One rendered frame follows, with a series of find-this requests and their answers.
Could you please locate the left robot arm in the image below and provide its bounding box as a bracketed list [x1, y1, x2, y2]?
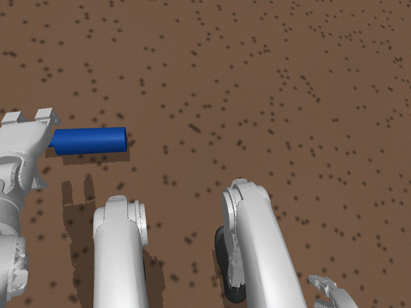
[0, 152, 37, 308]

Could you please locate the right robot foot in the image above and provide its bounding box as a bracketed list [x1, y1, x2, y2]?
[214, 226, 247, 304]

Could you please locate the bottle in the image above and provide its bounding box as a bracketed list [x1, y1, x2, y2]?
[48, 127, 127, 155]

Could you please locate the left robot hand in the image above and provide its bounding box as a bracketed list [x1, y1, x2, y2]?
[0, 108, 61, 189]

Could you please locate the right robot hand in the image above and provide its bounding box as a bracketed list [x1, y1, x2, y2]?
[308, 275, 358, 308]

